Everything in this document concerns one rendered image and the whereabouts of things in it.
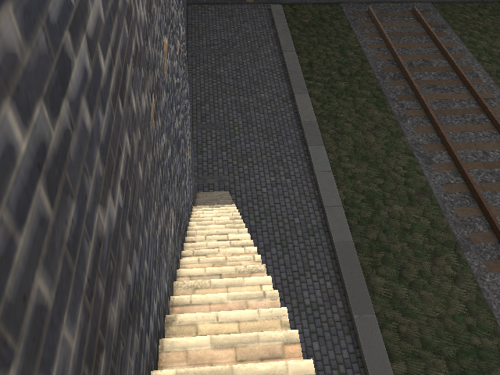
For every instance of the stairs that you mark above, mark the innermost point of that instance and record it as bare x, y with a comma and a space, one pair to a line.
225, 317

